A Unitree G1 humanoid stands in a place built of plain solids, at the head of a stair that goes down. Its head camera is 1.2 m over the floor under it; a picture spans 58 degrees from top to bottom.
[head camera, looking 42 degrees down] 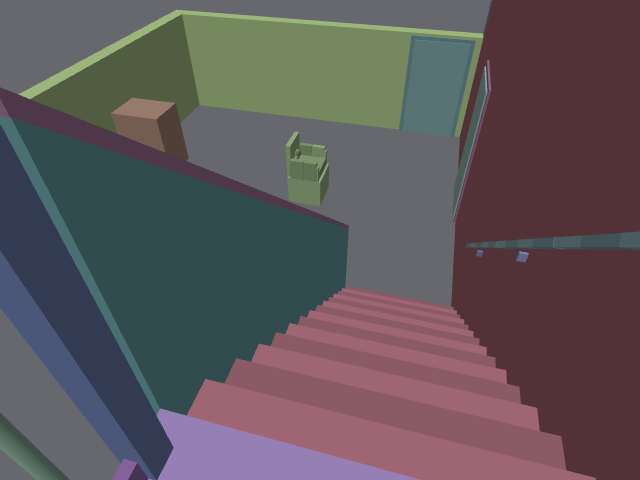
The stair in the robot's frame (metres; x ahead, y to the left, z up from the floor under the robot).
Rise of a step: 0.19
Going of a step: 0.21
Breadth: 1.28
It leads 15 degrees to the right of straight ahead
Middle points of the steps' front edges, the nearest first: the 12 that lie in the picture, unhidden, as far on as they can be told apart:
0.44 -0.15 0.00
0.65 -0.21 -0.19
0.86 -0.26 -0.38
1.06 -0.32 -0.58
1.27 -0.37 -0.77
1.48 -0.43 -0.96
1.68 -0.48 -1.16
1.89 -0.54 -1.35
2.10 -0.59 -1.54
2.31 -0.65 -1.74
2.51 -0.70 -1.93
2.72 -0.76 -2.12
